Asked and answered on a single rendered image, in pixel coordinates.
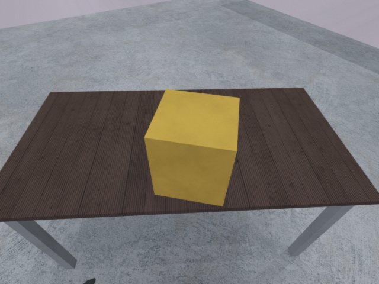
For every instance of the table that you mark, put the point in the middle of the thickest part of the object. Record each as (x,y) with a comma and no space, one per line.
(84,156)

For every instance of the carton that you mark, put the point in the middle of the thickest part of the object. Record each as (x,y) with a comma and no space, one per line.
(191,145)

